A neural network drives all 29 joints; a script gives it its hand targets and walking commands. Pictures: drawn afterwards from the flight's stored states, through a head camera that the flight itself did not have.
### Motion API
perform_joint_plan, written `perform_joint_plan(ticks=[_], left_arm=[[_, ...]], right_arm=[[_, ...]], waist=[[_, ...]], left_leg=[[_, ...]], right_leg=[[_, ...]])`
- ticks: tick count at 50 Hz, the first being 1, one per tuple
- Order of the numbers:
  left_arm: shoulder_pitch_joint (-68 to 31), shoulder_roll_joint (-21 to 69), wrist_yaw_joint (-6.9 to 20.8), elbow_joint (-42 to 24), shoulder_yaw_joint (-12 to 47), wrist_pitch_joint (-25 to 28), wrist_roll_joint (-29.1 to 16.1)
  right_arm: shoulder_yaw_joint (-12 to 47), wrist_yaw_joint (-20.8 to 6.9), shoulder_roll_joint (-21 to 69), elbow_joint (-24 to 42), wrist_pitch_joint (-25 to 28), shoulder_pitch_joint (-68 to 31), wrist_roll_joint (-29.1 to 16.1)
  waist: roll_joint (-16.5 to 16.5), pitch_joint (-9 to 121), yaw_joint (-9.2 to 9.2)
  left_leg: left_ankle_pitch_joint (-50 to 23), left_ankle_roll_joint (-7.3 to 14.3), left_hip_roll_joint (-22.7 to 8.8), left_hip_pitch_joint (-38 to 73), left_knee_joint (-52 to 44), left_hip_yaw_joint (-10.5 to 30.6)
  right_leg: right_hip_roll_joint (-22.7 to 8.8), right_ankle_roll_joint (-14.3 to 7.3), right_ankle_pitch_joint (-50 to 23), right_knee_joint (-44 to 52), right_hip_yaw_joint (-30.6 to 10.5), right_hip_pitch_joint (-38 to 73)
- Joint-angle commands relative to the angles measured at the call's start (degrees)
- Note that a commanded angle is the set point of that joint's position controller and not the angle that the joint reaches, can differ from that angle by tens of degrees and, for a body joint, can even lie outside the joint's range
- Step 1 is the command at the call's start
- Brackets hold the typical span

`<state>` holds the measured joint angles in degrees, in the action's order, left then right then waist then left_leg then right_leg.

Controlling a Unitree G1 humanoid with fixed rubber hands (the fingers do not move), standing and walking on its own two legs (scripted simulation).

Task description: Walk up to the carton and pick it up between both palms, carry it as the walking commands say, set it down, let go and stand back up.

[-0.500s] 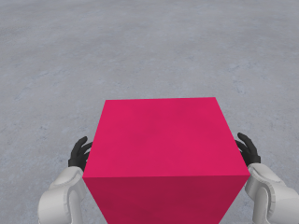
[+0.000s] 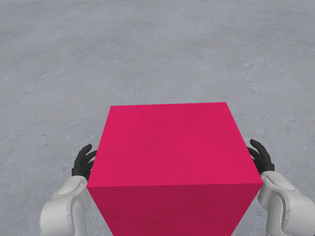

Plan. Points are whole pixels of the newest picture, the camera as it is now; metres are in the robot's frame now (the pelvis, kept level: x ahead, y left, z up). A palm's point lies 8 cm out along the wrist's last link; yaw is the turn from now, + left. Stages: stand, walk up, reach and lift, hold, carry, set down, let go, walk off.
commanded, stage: carry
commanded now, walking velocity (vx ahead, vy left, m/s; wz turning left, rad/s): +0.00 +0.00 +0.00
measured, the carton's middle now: (170, 174) +0.27 +0.00 +0.01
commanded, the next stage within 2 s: hold in 0.36 s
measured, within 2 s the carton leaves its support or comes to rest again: neither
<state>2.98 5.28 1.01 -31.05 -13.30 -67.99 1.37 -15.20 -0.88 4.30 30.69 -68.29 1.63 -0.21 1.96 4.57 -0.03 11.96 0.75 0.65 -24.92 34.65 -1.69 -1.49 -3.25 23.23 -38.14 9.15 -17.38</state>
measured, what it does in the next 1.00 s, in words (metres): stands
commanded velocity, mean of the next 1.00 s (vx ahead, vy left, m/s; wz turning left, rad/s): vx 0.00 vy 0.00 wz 0.00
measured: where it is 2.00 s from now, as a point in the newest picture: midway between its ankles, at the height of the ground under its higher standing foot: outside the picture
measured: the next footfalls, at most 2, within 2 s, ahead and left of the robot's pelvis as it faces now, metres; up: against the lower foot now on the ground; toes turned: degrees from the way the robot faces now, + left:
none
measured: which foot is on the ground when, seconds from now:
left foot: down 0.00-1.00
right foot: down 0.00-1.00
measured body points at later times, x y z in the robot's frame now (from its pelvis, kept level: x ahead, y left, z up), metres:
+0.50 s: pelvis +0.00 +0.00 +0.01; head +0.00 -0.01 +0.46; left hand +0.26 +0.19 +0.03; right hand +0.26 -0.20 +0.02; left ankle +0.06 +0.11 -0.72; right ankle -0.03 -0.07 -0.72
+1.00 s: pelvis -0.02 +0.03 +0.01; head -0.02 +0.04 +0.46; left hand +0.26 +0.21 -0.01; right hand +0.24 -0.18 +0.00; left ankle +0.06 +0.12 -0.72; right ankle -0.03 -0.07 -0.72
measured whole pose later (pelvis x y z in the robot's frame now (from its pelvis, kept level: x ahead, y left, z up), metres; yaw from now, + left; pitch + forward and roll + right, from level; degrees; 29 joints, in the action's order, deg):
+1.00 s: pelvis -0.02 +0.03 +0.01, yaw -5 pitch -4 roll +0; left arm -6.6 -2.9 1.3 16.0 -11.4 -31.1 2.6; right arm -8.6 0.7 -1.0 -18.8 -29.9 -7.8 3.3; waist -1.6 -4.0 -1.1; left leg 7.3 1.0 0.8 -14.7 25.9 -0.3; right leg 1.6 -3.1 15.4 -27.7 3.1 -8.6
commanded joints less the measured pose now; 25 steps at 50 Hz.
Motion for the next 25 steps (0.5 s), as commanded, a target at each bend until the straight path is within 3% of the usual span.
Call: perform_joint_plan(ticks=[1, 2, 4, 5, 6, 7, 8, 9, 10, 11, 12, 14, 15, 16, 17, 18, 19, 20, 21, 22, 23, 24, 25], left_arm=[[-23.41, 34.85, 1.65, -12.37, 45.11, 1.08, -17.4], [-24.42, 34.65, 1.23, -11.99, 44.96, 1.46, -16.65], [-28.48, 36.13, 1.49, -15.05, 47.18, 1.61, -18.29], [-25.21, 33.58, 0.94, -12.4, 44.91, 1.22, -16.29], [-26.39, 35.73, 1.03, -12.36, 45.55, 1.61, -17.0], [-25.59, 34.82, 1.25, -11.39, 45.3, 1.58, -16.99], [-27.23, 36.38, 1.42, -11.86, 46.24, 1.76, -17.08], [-25.35, 35.34, 1.35, -12.27, 46.41, 1.68, -17.12], [-25.97, 35.49, 1.28, -10.78, 45.12, 1.49, -17.02], [-27.09, 36.74, 1.43, -12.2, 45.86, 1.63, -17.56], [-27.28, 35.92, 1.4, -10.15, 45.88, 1.54, -17.13], [-27.17, 33.79, 1.24, -10.68, 45.23, 1.35, -16.6], [-29.17, 35.56, 1.32, -12.79, 46.51, 1.75, -17.6], [-29.38, 35.9, 1.1, -13.51, 46.8, 1.92, -17.8], [-27.02, 35.95, 1.08, -9.99, 45.61, 1.6, -16.68], [-24.57, 35.27, 1.3, -9.67, 45.23, 1.4, -16.2], [-21.51, 15.17, 1.02, 10.44, 25.12, 12.05, 3.91], [-25.78, -4.94, 1.23, 30.54, 10.41, 15.7, 1.91], [-27.28, -7.21, 1.25, 39.02, 14.01, 20.81, -0.67], [-29.88, -7.29, 1.54, 24.06, 20.28, 26.24, -4.25], [-22.59, -5.15, 1.09, 19.64, 23.45, 29.55, -4.51], [-27.73, 3.27, 1.31, 11.48, 29.34, 31.91, -6.97], [-28.16, 11.24, 2.15, 10.14, 34.0, 33.13, -8.14]], right_arm=[[49.89, -1.67, 34.25, 14.86, 0.01, -26.05, -17.28], [50.49, -1.65, 34.18, 16.2, 0.41, -28.4, -17.68], [50.27, -2.05, 35.58, 15.56, 0.43, -27.75, -17.59], [50.78, -2.06, 34.06, 15.43, 0.15, -28.31, -18.16], [50.59, -2.07, 35.19, 15.69, 0.48, -28.31, -17.74], [49.84, -2.08, 34.47, 14.02, 0.61, -27.28, -17.28], [50.45, -2.24, 34.36, 17.6, 1.22, -31.27, -17.72], [50.26, -2.14, 33.46, 16.5, 0.95, -28.21, -17.11], [51.0, -2.0, 35.25, 15.79, 0.8, -31.25, -18.29], [50.44, -2.05, 35.34, 16.81, 1.04, -30.77, -17.88], [48.6, -2.04, 33.21, 14.14, 0.61, -28.26, -15.81], [49.18, -2.1, 33.28, 12.98, 0.26, -28.06, -16.62], [49.76, -2.22, 35.34, 14.11, 0.87, -28.87, -17.09], [49.14, -2.22, 35.43, 12.9, 0.92, -27.55, -16.98], [50.05, -2.06, 35.23, 14.6, 0.96, -30.4, -17.7], [50.71, -2.08, 33.73, 16.54, 0.88, -31.67, -17.99], [30.61, -2.65, 13.63, -3.56, 9.56, -26.35, 2.11], [16.72, -2.21, -2.34, -23.67, 13.33, -24.95, 2.58], [19.07, -1.28, -1.91, -42.23, 18.39, -24.1, 2.64], [20.99, -0.56, -1.2, -33.46, 23.77, -17.39, 2.76], [24.77, -0.04, -1.74, -25.5, 27.92, -17.04, 0.26], [29.96, -0.13, 5.15, -16.96, 31.31, -19.88, -2.89], [34.79, -0.75, 12.96, -13.44, 32.74, -23.68, -5.55]], waist=[[-3.9, 17.49, 0.05], [-6.21, 14.08, -0.28], [-2.47, 16.29, -0.03], [-2.86, 14.75, 0.08], [-5.6, 14.91, -0.08], [-4.9, 15.97, 0.04], [-2.25, 15.75, -0.04], [-1.58, 16.85, 0.05], [-5.42, 17.99, -0.35], [-4.66, 16.82, -0.23], [-5.56, 13.25, 0.23], [-4.1, 14.4, 0.12], [-6.17, 14.37, 0.18], [-2.23, 17.22, 0.13], [-5.31, 14.34, -0.57], [-3.58, 15.51, -0.15], [-7.71, -20.02, -3.72], [-8.21, -17.01, -2.64], [-10.93, -11.71, -2.29], [-5.14, -2.0, -2.36], [0.19, 4.37, -2.6], [0.97, 17.27, -1.34], [-0.45, 25.53, -0.51]], left_leg=[[-13.65, 1.85, -5.7, 6.1, -3.24, 7.74], [-11.25, 2.23, -5.84, 2.29, -3.09, 8.12], [-11.87, 1.73, -6.32, 5.69, -4.84, 8.07], [-8.34, 1.69, -6.29, 4.4, -6.14, 8.91], [-9.92, 1.93, -6.55, 5.51, -6.25, 9.15], [-10.47, 2.32, -6.77, 6.39, -5.95, 9.61], [-13.37, 2.21, -7.39, 6.1, -6.5, 9.29], [-9.95, 2.0, -6.77, 8.13, -6.61, 9.41], [-14.93, 2.48, -7.25, 7.06, -5.39, 10.2], [-15.38, 2.08, -6.87, 5.43, -5.28, 9.21], [-10.09, 2.19, -6.55, 3.98, -5.67, 8.83], [-6.12, 1.91, -5.95, 4.85, -6.0, 8.38], [-6.95, 2.3, -6.01, 3.92, -6.26, 8.96], [-11.77, 2.56, -6.61, 7.59, -6.03, 9.78], [-14.03, 2.36, -6.87, 3.38, -5.44, 8.94], [-14.27, 2.27, -6.68, 5.82, -5.28, 8.64], [8.77, 2.34, 5.4, 18.19, -12.65, 8.39], [6.82, 2.2, 4.76, 18.96, -9.62, 6.88], [3.97, 2.25, 3.16, 20.32, -8.98, 6.67], [-0.18, 1.3, 2.4, 22.26, -8.93, 6.64], [-9.0, 0.3, 2.37, 23.01, -8.68, 6.24], [-16.58, 0.4, 1.8, 26.65, -7.37, 7.0], [-23.98, 0.39, 2.62, 29.78, -6.61, 6.8]], right_leg=[[-9.97, 1.26, -20.14, 6.58, -9.27, 8.72], [-10.26, 1.22, -20.66, 7.68, -9.73, 9.42], [-9.05, 0.34, -13.67, 6.82, -8.63, 8.24], [-9.06, 0.33, -6.81, 8.33, -9.81, 6.83], [-8.62, 0.38, -6.94, 8.72, -9.19, 6.65], [-8.56, 0.58, -6.79, 8.61, -9.27, 6.23], [-8.15, 0.51, -9.58, 7.26, -8.68, 6.86], [-7.81, 0.23, -7.29, 7.76, -8.59, 5.45], [-7.29, 0.67, -10.84, 6.27, -7.31, 8.23], [-7.72, 1.21, -14.04, 6.55, -7.34, 8.73], [-8.4, 0.65, -10.17, 8.13, -9.96, 4.85], [-8.51, 0.0, -7.34, 9.28, -9.8, 5.83], [-8.63, 0.01, -7.18, 9.23, -9.92, 6.25], [-8.53, -0.29, -7.84, 8.09, -10.04, 6.17], [-8.02, 0.72, -12.13, 7.45, -7.91, 7.69], [-7.62, 0.43, -13.35, 6.68, -8.0, 7.16], [3.04, -1.86, 14.46, 23.5, -13.11, -13.42], [2.6, -0.65, 13.83, 22.67, -12.67, -12.69], [1.81, -0.01, 11.51, 22.37, -13.78, -10.1], [2.03, -0.05, 3.84, 20.02, -12.79, -6.0], [0.86, 1.03, -9.06, 18.95, -14.09, -1.16], [0.75, 1.53, -19.92, 16.23, -14.93, 4.82], [0.56, 2.85, -34.74, 15.7, -15.78, 10.38]])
